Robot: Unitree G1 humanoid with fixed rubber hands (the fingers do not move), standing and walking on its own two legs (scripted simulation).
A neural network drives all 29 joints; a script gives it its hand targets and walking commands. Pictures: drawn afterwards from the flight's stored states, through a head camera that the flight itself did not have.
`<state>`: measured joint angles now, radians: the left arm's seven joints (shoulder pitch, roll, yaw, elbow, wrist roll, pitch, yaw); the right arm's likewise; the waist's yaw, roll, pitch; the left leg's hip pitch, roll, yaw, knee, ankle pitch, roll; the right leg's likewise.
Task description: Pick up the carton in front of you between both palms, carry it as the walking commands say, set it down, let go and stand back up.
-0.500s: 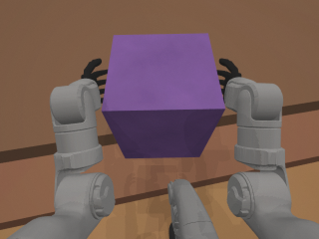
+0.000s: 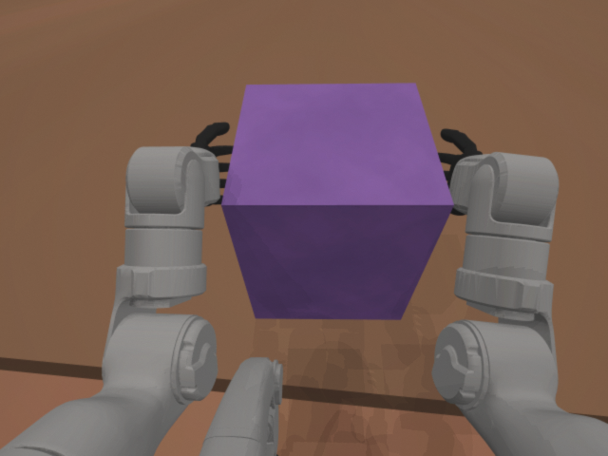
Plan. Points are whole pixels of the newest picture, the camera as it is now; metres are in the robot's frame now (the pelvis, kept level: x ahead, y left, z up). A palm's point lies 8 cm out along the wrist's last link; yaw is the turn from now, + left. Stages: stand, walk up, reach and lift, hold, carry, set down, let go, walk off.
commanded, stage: carry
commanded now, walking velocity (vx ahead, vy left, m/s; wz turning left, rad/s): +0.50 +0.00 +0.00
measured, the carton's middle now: (328, 210) +0.40 +0.02 +0.13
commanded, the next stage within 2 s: none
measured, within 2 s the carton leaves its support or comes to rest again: neither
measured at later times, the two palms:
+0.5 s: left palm (249, 23) +0.68 +0.18 +0.27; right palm (440, 21) +0.67 -0.12 +0.28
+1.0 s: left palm out of the picture +0.96 +0.13 +0.39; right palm out of the picture +0.97 -0.17 +0.38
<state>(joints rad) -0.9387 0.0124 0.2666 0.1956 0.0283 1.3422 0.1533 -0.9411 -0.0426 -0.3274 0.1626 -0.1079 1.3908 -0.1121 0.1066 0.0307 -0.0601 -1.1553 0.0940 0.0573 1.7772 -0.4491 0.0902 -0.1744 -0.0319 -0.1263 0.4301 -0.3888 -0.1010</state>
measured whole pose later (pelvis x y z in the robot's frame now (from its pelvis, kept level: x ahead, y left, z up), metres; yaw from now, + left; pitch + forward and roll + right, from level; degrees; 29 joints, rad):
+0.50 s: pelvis +0.30 +0.03 +0.11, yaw +1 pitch +3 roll -1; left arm -0.80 0.01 0.27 0.05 0.08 1.31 0.11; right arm -0.78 0.01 -0.25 0.08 -0.04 1.29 -0.15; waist -0.05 -0.05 -0.02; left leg -0.22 0.06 0.12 0.48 -0.40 0.09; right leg -1.15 -0.08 -0.06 1.79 -0.45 -0.08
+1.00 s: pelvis +0.59 -0.03 +0.21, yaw +1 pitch +4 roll +0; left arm -0.88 0.00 0.28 0.09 0.06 1.33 0.14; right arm -0.88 -0.04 -0.28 0.09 -0.07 1.36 -0.13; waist 0.03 0.03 -0.03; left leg -0.86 0.08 0.03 1.36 -0.29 0.05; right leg -0.42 0.00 -0.14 0.60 -0.27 -0.09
